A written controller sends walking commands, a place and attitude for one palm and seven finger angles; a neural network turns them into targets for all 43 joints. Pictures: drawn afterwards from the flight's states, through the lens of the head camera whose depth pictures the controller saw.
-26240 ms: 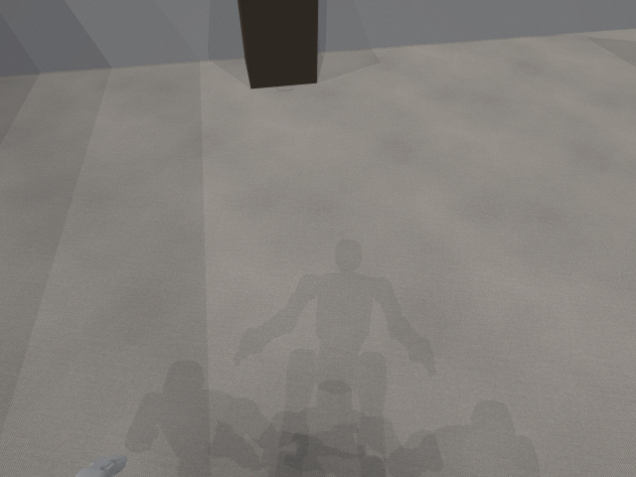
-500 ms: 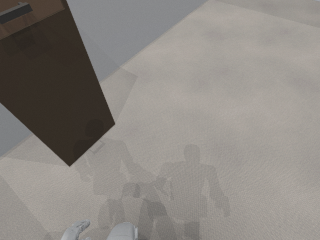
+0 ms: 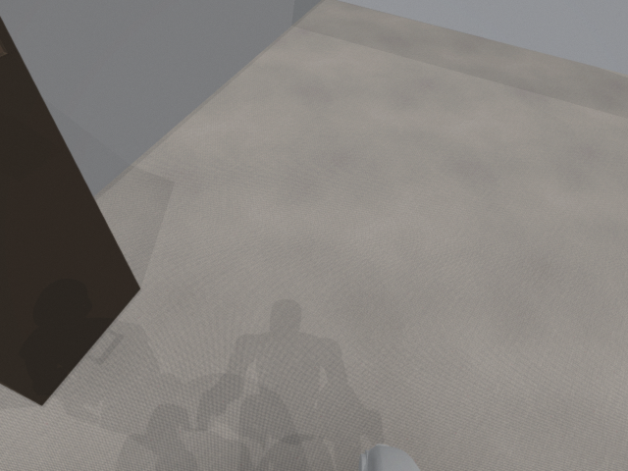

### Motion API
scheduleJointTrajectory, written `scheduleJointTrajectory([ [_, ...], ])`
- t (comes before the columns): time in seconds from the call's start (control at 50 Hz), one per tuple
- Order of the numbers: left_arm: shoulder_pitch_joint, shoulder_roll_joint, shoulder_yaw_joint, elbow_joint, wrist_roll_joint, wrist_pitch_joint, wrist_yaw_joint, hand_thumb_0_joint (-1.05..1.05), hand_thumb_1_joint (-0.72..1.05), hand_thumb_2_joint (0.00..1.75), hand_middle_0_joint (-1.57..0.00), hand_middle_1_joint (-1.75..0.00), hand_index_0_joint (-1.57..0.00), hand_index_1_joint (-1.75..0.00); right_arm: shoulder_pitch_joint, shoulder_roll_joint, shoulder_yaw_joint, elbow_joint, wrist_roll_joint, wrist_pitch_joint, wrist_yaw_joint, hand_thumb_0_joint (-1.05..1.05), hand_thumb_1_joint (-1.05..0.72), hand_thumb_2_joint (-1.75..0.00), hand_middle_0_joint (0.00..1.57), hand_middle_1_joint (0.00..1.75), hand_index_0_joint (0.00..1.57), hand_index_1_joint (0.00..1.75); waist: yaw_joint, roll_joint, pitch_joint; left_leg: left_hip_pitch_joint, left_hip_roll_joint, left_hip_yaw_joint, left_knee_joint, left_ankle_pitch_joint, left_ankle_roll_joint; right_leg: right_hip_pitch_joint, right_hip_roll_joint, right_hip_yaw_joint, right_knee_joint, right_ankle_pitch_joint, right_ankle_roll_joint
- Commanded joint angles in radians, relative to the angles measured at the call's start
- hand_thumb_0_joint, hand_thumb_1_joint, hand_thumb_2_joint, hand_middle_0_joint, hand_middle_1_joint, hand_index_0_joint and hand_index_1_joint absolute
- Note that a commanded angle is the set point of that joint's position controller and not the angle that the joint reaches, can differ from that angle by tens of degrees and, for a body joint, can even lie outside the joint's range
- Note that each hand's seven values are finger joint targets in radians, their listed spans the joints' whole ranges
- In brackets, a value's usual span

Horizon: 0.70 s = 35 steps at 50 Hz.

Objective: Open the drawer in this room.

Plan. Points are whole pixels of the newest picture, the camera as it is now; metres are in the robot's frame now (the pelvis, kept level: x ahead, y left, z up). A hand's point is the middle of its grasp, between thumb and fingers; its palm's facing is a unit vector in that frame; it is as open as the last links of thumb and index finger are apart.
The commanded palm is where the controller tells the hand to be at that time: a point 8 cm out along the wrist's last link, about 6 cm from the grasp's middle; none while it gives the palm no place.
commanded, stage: walk to a spot facing it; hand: left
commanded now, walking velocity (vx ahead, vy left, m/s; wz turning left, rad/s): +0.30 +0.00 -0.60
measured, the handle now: out of the picture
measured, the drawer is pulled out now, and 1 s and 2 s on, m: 0.00 0.00 0.00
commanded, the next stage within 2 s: turn to face it in 1.12 s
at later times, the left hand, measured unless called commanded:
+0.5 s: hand (279, 369) +0.30 +0.07 -0.17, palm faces -0.27 -0.93 -0.23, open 7.3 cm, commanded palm none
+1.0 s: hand (281, 296) +0.45 +0.08 -0.19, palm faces -0.34 -0.93 -0.15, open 7.4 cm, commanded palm none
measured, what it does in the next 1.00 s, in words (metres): walks ahead, turning right: right foot, then left foot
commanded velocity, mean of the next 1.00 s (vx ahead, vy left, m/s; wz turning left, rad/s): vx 0.34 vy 0.00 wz -0.39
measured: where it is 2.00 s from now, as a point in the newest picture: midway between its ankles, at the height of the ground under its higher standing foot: (372, 370)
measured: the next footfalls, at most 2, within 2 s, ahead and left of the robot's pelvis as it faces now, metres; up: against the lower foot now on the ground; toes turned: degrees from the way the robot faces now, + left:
right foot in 0.26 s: +0.19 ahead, -0.17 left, +0.00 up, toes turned -18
left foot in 0.78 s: +0.45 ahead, -0.02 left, +0.00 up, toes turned -12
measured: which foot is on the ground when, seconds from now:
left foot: down 0.00-0.26, up 0.28-0.76, down 0.78-1.00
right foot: up 0.00-0.24, down 0.26-0.80, up 0.82-1.00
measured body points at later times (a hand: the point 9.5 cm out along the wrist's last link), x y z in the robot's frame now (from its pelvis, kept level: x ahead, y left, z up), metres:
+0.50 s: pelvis +0.16 -0.09 -0.01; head +0.18 -0.11 +0.44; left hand +0.31 +0.12 -0.15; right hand +0.14 -0.34 -0.16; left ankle +0.23 +0.06 -0.66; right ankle +0.15 -0.16 -0.75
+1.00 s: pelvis +0.37 -0.09 -0.01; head +0.40 -0.08 +0.44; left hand +0.47 +0.13 -0.17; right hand +0.33 -0.33 -0.14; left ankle +0.41 -0.01 -0.75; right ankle +0.30 -0.22 -0.65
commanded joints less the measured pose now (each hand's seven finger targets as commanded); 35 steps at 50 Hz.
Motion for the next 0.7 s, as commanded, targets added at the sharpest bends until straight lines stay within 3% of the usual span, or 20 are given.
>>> scheduleJointTrajectory([
  [0.0, -0.2, -0.002, -0.017, -0.118, 0.0, -0.042, -0.009, 0.0, 0.9, 0.9, -0.2, -0.3, -0.2, -0.3, 0.137, -0.157, -0.051, -0.004, -0.007, -0.025, -0.014, 0.0, -0.9, -0.9, 0.2, 0.3, 0.2, 0.3, -0.069, 0.167, 0.046, 0.144, 0.267, -0.114, -0.147, 0.252, 0.095, -0.197, -0.041, -0.043, -0.11, 0.007, 0.01],
  [0.1, -0.301, -0.026, -0.033, -0.134, -0.002, -0.054, -0.012, 0.0, 0.9, 0.9, -0.2, -0.3, -0.2, -0.3, 0.168, -0.161, -0.055, 0.039, -0.018, -0.019, -0.007, 0.0, -0.9, -0.9, 0.2, 0.3, 0.2, 0.3, -0.092, 0.202, 0.077, 0.123, 0.277, -0.019, -0.107, 0.332, 0.083, -0.089, -0.019, -0.105, -0.35, -0.02, -0.026],
  [0.14, -0.283, -0.018, -0.033, -0.129, -0.003, -0.061, -0.007, 0.0, 0.9, 0.9, -0.2, -0.3, -0.2, -0.3, 0.156, -0.174, -0.062, 0.046, -0.017, -0.018, -0.003, 0.0, -0.9, -0.9, 0.2, 0.3, 0.2, 0.3, -0.077, 0.207, 0.051, 0.145, 0.284, 0.014, -0.057, 0.465, 0.069, -0.016, 0.013, -0.137, -0.422, -0.047, -0.058],
  [0.16, -0.256, -0.012, -0.03, -0.125, -0.002, -0.067, -0.005, 0.0, 0.9, 0.9, -0.2, -0.3, -0.2, -0.3, 0.144, -0.179, -0.063, 0.042, -0.015, -0.02, -0.003, 0.0, -0.9, -0.9, 0.2, 0.3, 0.2, 0.3, -0.056, 0.202, 0.034, 0.139, 0.29, 0.034, -0.001, 0.594, 0.062, 0.05, 0.033, -0.146, -0.465, -0.064, -0.079],
  [0.18, -0.17, 0.002, -0.023, -0.102, -0.003, -0.074, -0.001, 0.0, 0.9, 0.9, -0.2, -0.3, -0.2, -0.3, 0.119, -0.194, -0.065, 0.037, -0.011, -0.021, -0.003, 0.0, -0.9, -0.9, 0.2, 0.3, 0.2, 0.3, -0.008, 0.198, -0.015, 0.136, 0.281, 0.075, 0.109, 0.733, 0.047, 0.164, 0.063, -0.166, -0.524, -0.063, -0.099],
  [0.2, -0.011, 0.037, -0.013, -0.05, -0.002, -0.084, 0.005, 0.0, 0.9, 0.9, -0.2, -0.3, -0.2, -0.3, 0.087, -0.206, -0.067, 0.028, -0.003, -0.021, 0.0, 0.0, -0.9, -0.9, 0.2, 0.3, 0.2, 0.3, 0.072, 0.157, -0.103, 0.075, 0.248, 0.118, 0.305, 0.787, 0.014, 0.392, 0.104, -0.191, -0.605, 0.014, -0.117],
  [0.22, 0.152, 0.132, 0.011, 0.001, 0.003, -0.1, 0.016, 0.0, 0.9, 0.9, -0.2, -0.3, -0.2, -0.3, 0.087, -0.185, -0.06, 0.011, 0.01, -0.02, 0.013, 0.0, -0.9, -0.9, 0.2, 0.3, 0.2, 0.3, 0.145, 0.011, -0.218, -0.191, 0.21, 0.118, 0.556, 0.582, -0.027, 0.753, 0.005, -0.065, -0.64, 0.077, -0.16],
  [0.24, 0.27, 0.254, 0.034, 0.031, -0.008, -0.109, 0.037, 0.0, 0.9, 0.9, -0.2, -0.3, -0.2, -0.3, 0.083, -0.102, -0.041, -0.034, 0.022, -0.02, 0.014, 0.0, -0.9, -0.9, 0.2, 0.3, 0.2, 0.3, 0.173, -0.231, -0.327, -0.54, 0.032, 0.065, 0.886, -0.288, -0.087, 0.992, -0.323, 0.449, -0.691, 0.228, -0.288],
  [0.26, 0.253, 0.293, 0.042, 0.036, -0.034, -0.094, 0.048, 0.0, 0.9, 0.9, -0.2, -0.3, -0.2, -0.3, -0.025, -0.129, -0.042, -0.067, 0.025, -0.012, 0.007, 0.0, -0.9, -0.9, 0.2, 0.3, 0.2, 0.3, 0.166, -0.206, -0.303, -0.599, 0.031, -0.092, 1.01, -0.307, -0.064, 0.881, -0.373, 0.541, -0.781, 0.285, -0.326],
  [0.28, 0.17, 0.264, 0.033, 0.004, -0.033, -0.09, 0.049, 0.0, 0.9, 0.9, -0.2, -0.3, -0.2, -0.3, -0.062, -0.123, -0.05, -0.07, 0.019, -0.007, 0.006, 0.0, -0.9, -0.9, 0.2, 0.3, 0.2, 0.3, 0.13, -0.14, -0.213, -0.618, 0.049, -0.162, 1.074, -0.222, -0.062, 0.749, -0.354, 0.523, -0.822, 0.119, -0.312],
  [0.3, 0.084, 0.205, 0.017, -0.02, -0.033, -0.093, 0.052, 0.0, 0.9, 0.9, -0.2, -0.3, -0.2, -0.3, -0.087, -0.131, -0.052, -0.06, 0.007, -0.005, 0.008, 0.0, -0.9, -0.9, 0.2, 0.3, 0.2, 0.3, 0.095, -0.058, -0.093, -0.622, 0.09, -0.186, 1.042, -0.123, -0.058, 0.596, -0.315, 0.453, -0.848, 0.014, -0.284],
  [0.32, 0.024, 0.159, -0.002, -0.031, -0.03, -0.1, 0.053, 0.0, 0.9, 0.9, -0.2, -0.3, -0.2, -0.3, -0.081, -0.124, -0.051, -0.039, -0.004, 0.003, 0.012, 0.0, -0.9, -0.9, 0.2, 0.3, 0.2, 0.3, 0.05, 0.007, -0.039, -0.567, 0.108, -0.187, 0.979, -0.055, -0.06, 0.461, -0.257, 0.352, -0.861, 0.027, -0.247],
  [0.34, -0.024, 0.131, -0.007, -0.04, -0.023, -0.107, 0.056, 0.0, 0.9, 0.9, -0.2, -0.3, -0.2, -0.3, -0.031, -0.104, -0.047, -0.019, -0.009, 0.013, 0.013, 0.0, -0.9, -0.9, 0.2, 0.3, 0.2, 0.3, 0.009, -0.007, -0.024, -0.514, 0.109, -0.179, 0.924, -0.028, -0.065, 0.381, -0.221, 0.286, -0.882, 0.039, -0.233],
  [0.36, -0.032, 0.116, -0.012, -0.038, -0.018, -0.116, 0.056, 0.0, 0.9, 0.9, -0.2, -0.3, -0.2, -0.3, 0.004, -0.097, -0.045, 0.0, -0.014, 0.021, 0.014, 0.0, -0.9, -0.9, 0.2, 0.3, 0.2, 0.3, -0.013, -0.043, -0.029, -0.485, 0.102, -0.169, 0.882, -0.008, -0.072, 0.344, -0.19, 0.234, -0.894, 0.092, -0.217],
  [0.4, -0.03, 0.103, -0.017, -0.032, -0.014, -0.126, 0.054, 0.0, 0.9, 0.9, -0.2, -0.3, -0.2, -0.3, 0.033, -0.094, -0.044, 0.009, -0.016, 0.031, 0.017, 0.0, -0.9, -0.9, 0.2, 0.3, 0.2, 0.3, -0.038, -0.094, -0.039, -0.472, 0.09, -0.161, 0.819, 0.029, -0.084, 0.313, -0.145, 0.167, -0.909, 0.119, -0.206],
  [0.46, 0.003, 0.096, -0.017, -0.009, -0.014, -0.142, 0.054, 0.0, 0.9, 0.9, -0.2, -0.3, -0.2, -0.3, -0.038, -0.095, -0.044, -0.016, -0.014, 0.027, 0.026, 0.0, -0.9, -0.9, 0.2, 0.3, 0.2, 0.3, -0.032, -0.07, -0.023, -0.521, 0.08, -0.164, 0.717, 0.077, -0.095, 0.351, -0.133, 0.168, -0.922, 0.154, -0.225],
  [0.54, 0.073, 0.079, -0.024, 0.028, -0.013, -0.152, 0.058, 0.0, 0.9, 0.9, -0.2, -0.3, -0.2, -0.3, -0.176, -0.093, -0.041, -0.06, -0.011, 0.014, 0.037, 0.0, -0.9, -0.9, 0.2, 0.3, 0.2, 0.3, 0.003, -0.071, 0.01, -0.575, 0.076, -0.169, 0.575, 0.116, -0.09, 0.427, -0.148, 0.194, -0.925, 0.179, -0.243],
  [0.64, 0.142, 0.078, -0.033, 0.071, -0.01, -0.15, 0.066, 0.0, 0.9, 0.9, -0.2, -0.3, -0.2, -0.3, -0.311, -0.074, -0.03, -0.096, -0.007, -0.002, 0.047, 0.0, -0.9, -0.9, 0.2, 0.3, 0.2, 0.3, 0.043, -0.065, 0.035, -0.485, 0.029, -0.138, 0.348, 0.088, -0.066, 0.498, -0.164, 0.21, -0.901, 0.293, -0.235],
  [0.68, 0.151, 0.086, -0.031, 0.082, -0.01, -0.145, 0.068, 0.0, 0.9, 0.9, -0.2, -0.3, -0.2, -0.3, -0.314, -0.077, -0.029, -0.094, -0.007, -0.009, 0.046, 0.0, -0.9, -0.9, 0.2, 0.3, 0.2, 0.3, 0.039, -0.077, 0.024, -0.404, 0.002, -0.119, 0.269, 0.06, -0.051, 0.517, -0.159, 0.205, -0.865, 0.342, -0.224],
])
